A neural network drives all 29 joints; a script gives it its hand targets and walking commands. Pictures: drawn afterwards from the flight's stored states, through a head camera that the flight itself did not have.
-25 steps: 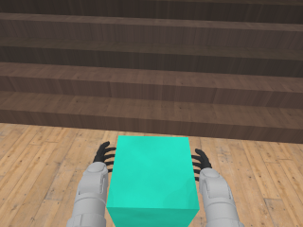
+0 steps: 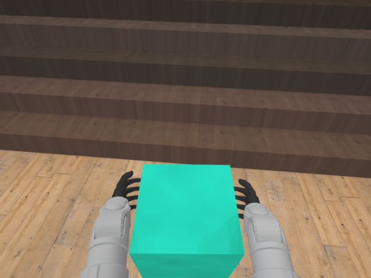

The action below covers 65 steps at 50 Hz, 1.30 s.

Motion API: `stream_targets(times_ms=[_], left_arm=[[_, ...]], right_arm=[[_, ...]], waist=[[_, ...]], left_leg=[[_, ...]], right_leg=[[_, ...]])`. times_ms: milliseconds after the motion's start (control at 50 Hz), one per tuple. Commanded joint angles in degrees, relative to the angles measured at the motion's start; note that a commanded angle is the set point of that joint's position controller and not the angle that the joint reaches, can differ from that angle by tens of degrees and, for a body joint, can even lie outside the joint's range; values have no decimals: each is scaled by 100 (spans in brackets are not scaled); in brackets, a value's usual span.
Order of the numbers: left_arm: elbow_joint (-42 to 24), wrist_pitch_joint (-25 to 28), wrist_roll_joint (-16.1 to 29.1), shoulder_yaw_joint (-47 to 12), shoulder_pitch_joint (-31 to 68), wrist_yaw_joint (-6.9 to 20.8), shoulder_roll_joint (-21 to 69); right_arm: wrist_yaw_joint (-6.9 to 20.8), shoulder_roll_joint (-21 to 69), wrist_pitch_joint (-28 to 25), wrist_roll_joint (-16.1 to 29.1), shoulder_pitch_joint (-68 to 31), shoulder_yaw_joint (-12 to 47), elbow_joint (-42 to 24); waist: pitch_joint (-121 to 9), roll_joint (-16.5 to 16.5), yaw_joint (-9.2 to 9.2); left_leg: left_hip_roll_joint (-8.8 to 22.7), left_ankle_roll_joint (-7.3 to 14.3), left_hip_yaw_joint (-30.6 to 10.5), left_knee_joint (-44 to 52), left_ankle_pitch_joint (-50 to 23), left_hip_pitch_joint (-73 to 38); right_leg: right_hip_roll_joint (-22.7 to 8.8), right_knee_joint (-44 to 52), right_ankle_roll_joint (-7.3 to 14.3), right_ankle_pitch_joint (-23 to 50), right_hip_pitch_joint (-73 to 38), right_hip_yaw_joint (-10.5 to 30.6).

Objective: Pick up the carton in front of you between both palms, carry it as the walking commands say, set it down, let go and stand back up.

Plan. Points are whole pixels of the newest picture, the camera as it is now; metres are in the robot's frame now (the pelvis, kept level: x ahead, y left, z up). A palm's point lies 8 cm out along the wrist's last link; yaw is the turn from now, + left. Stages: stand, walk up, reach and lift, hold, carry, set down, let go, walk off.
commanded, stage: reach and lift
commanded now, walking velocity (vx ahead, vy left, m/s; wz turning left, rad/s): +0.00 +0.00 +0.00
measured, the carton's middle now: (185, 226) +0.29 +0.00 -0.06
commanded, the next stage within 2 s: hold in 0.30 s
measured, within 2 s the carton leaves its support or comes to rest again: neither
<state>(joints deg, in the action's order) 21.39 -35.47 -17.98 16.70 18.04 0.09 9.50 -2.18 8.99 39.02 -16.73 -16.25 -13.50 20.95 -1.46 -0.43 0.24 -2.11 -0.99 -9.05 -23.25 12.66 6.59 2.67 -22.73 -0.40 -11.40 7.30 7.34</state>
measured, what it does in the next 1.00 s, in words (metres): stands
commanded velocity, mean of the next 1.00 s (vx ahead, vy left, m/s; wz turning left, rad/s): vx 0.17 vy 0.00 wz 0.00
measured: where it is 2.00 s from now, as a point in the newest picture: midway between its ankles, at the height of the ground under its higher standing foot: (175, 246)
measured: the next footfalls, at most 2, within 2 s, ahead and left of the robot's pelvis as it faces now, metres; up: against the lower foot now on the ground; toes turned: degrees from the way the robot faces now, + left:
right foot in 1.16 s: +0.16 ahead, -0.09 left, +0.00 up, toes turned -10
left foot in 1.48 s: +0.41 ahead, +0.14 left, +0.00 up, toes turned +11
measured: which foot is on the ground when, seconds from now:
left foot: down 0.00-1.00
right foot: down 0.00-0.90, up 0.92-1.00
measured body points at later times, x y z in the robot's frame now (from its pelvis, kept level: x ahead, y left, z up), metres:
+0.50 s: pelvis +0.00 +0.01 +0.00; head -0.06 +0.01 +0.45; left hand +0.30 +0.16 +0.06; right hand +0.29 -0.14 +0.04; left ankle +0.01 +0.13 -0.74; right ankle +0.02 -0.12 -0.74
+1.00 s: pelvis +0.03 +0.03 +0.00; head -0.01 +0.03 +0.44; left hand +0.33 +0.18 +0.07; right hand +0.32 -0.12 +0.07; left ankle +0.00 +0.12 -0.74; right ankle +0.02 -0.11 -0.72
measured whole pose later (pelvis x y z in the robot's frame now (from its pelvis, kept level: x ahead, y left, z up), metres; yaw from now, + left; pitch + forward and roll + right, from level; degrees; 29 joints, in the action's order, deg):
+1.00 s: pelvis +0.03 +0.03 +0.00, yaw -1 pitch +2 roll -1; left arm -1.6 -54.4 -10.1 10.0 13.3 -3.9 7.4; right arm -4.5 8.1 56.5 -10.0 -14.5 -7.4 1.6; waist -8.5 -0.3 -0.3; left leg 0.0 2.2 1.3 -27.9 17.1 12.8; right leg -1.2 -42.0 -0.3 -25.0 21.3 -1.8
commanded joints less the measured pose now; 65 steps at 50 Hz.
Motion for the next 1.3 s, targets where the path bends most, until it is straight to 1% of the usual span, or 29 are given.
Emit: stream_targets(times_ms=[0,280,380,500,540,660,680,700,720,740,760,800,820,840,880,900,940,980,1020,1060,1080,1100,1120,1140,1160,1180,1220,1240,1280], left_arm=[[236,-85,1393,-3056,2164,1543,5502],[-51,-288,1501,-3185,2172,1487,5571],[-643,-511,1773,-3636,2117,1426,5699],[113,-735,1376,-2857,1987,1424,5236],[100,-692,1445,-2919,2294,1482,5362],[-231,-564,1628,-3222,2854,1557,5634],[-304,-584,1723,-3260,2789,1512,5588],[-372,-632,1794,-3344,2675,1456,5628],[-589,-694,1892,-3548,2668,1397,5682],[-753,-792,1926,-3620,2652,1330,5669],[-1019,-887,2010,-3762,2689,1265,5626],[-1197,-1151,2098,-3970,2348,1145,5483],[-1390,-1298,2153,-4094,2278,1103,5403],[-1605,-1452,2249,-4246,2313,1068,5342],[-2020,-1818,2542,-4569,2580,1020,5247],[-2297,-2022,2745,-4824,2859,1007,5278],[-2549,-2370,3123,-4975,2964,980,5211],[-2694,-2637,3269,-5020,2567,939,5155],[-2936,-2838,3374,-5115,2298,903,5202],[-3209,-3005,3477,-5158,2074,866,5238],[-3255,-3083,3465,-5093,1848,844,5218],[-3283,-3160,3411,-5013,1694,828,5236],[-3305,-3226,3332,-4911,1486,814,5188],[-3315,-3296,3247,-4816,1326,804,5065],[-3346,-3357,3192,-4764,1217,795,5029],[-3533,-3371,3157,-4821,1279,786,5085],[-3954,-3417,3359,-4988,1896,764,5327],[-4117,-3452,3476,-5046,2123,756,5359],[-4235,-3520,3650,-5141,2302,767,5259]], right_arm=[[1538,5452,-314,1603,-3109,3067,-602],[1601,5270,-153,1651,-3184,3135,-882],[1587,5320,47,1907,-3093,3568,-1433],[1581,4878,284,1507,-3073,2853,-833],[1632,5016,258,1530,-3346,2871,-820],[1705,5389,138,1737,-3721,3152,-958],[1676,5389,125,1815,-3870,3330,-1121],[1636,5434,148,1910,-3956,3439,-1302],[1595,5498,202,2077,-4016,3660,-1524],[1569,5529,282,2166,-3929,3758,-1660],[1549,5528,377,2260,-3930,3875,-1844],[1511,5264,639,2349,-3659,3982,-1884],[1489,5203,784,2477,-3632,4097,-2037],[1461,5196,946,2639,-3700,4247,-2230],[1389,4997,1318,2815,-3561,4317,-2404],[1334,4948,1497,2825,-3561,4353,-2651],[1199,4717,1871,2890,-3605,4418,-3116],[1119,4718,2195,3056,-3251,4568,-3318],[1115,4806,2388,3232,-3065,4679,-3622],[1123,4836,2559,3376,-2966,4708,-3962],[1132,4821,2663,3403,-2821,4711,-4057],[1142,4785,2769,3394,-2651,4708,-4085],[1158,4792,2879,3396,-2638,4694,-4167],[1177,4806,2991,3397,-2594,4675,-4190],[1206,4764,3074,3430,-2591,4679,-4201],[1250,4869,3110,3526,-2787,4714,-4422],[1305,4927,3141,3683,-2959,4697,-4381],[1290,4915,3139,3683,-2961,4674,-4372],[1201,4852,3151,3589,-2792,4595,-4322]], waist=[[-1415,53,-32],[-1247,-34,-18],[-1646,-102,-5],[-387,23,-9],[-425,46,-22],[-1211,-25,7],[-1009,345,6],[-1023,469,50],[-921,703,42],[-1037,1074,23],[-1149,1209,1],[-1447,593,12],[-1631,440,3],[-1684,139,-21],[-1125,-1618,-196],[-887,-1299,-245],[-870,-611,-195],[-1311,-727,-135],[-1545,-1021,-148],[-1707,-853,-105],[-1854,-584,-77],[-2019,-216,-19],[-2134,600,119],[-1927,1558,166],[-1696,1528,198],[-1550,1101,201],[-1400,419,161],[-1402,316,143],[-1446,571,104]], left_leg=[[-358,13,481,350,-1365,-202],[-314,-14,447,454,-1281,-350],[-297,-67,414,510,-1763,-698],[-257,-5,474,720,-506,-156],[-245,28,497,714,-204,-106],[-256,44,506,577,-560,-310],[504,131,308,148,938,493],[300,136,265,-11,2167,728],[100,94,528,-539,2457,944],[-52,-6,849,-1262,1935,947],[-34,-58,1018,-1714,1131,956],[67,33,1130,-773,713,845],[53,78,1123,-360,849,559],[341,197,687,97,1453,156],[1979,892,-1936,1521,3269,-544],[2226,1158,-2190,1579,2912,-508],[2001,1185,-1579,1420,1656,-373],[1722,996,-684,1185,812,-483],[1518,874,-171,966,480,-437],[1252,751,394,479,402,-121],[1140,661,651,109,416,301],[1038,511,879,-424,270,1055],[729,265,1261,-1401,312,1989],[375,112,1582,-2272,1190,3472],[443,195,1385,-2895,1886,4231],[646,198,1264,-3274,1996,4406],[800,216,1183,-3009,1710,4094],[817,183,1286,-2680,1394,3777],[706,148,1595,-1929,724,3021]], right_leg=[[260,301,-111,1319,-780,-316],[302,364,-63,1043,-734,-355],[327,410,-64,1391,-938,-346],[276,625,-22,238,-549,-375],[261,614,-27,-27,-542,-383],[245,451,-27,383,-754,-373],[-750,276,16,-1083,109,-14],[-760,584,126,-2826,332,314],[-852,795,225,-3645,601,544],[-1141,1156,345,-3827,788,897],[-1376,1248,435,-3305,826,1058],[-1208,583,438,-2285,543,528],[-1013,318,365,-2372,662,278],[-793,-203,268,-2408,1088,-100],[-76,-2238,-39,-1847,3044,-1173],[-458,-2430,-5,-1564,3265,-973],[-517,-2079,54,-1521,3052,-1112],[-408,-1494,-15,-1227,2504,-1388],[-210,-889,-49,-770,1949,-1658],[-55,28,-74,-232,932,-2024],[-167,219,-35,-83,112,-1980],[-530,178,114,-185,-880,-1596],[-1353,409,458,-976,-1680,-398],[-2373,658,981,-1003,-2416,1187],[-2913,847,1417,-760,-2563,1756],[-3008,916,1520,-196,-2338,1772],[-2679,1109,1275,-444,-1655,1150],[-2471,1253,1087,-482,-1385,675],[-2069,1341,791,-660,-790,-226]])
